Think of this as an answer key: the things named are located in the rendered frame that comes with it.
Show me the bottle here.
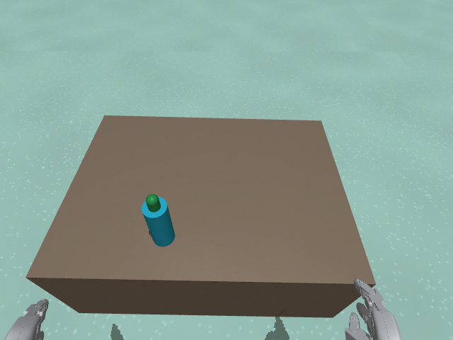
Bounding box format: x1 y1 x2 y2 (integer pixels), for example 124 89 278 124
142 194 175 247

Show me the right robot hand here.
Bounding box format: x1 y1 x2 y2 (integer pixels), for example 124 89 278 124
345 278 403 340

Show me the left robot hand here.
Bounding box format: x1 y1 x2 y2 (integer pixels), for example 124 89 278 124
4 299 49 340

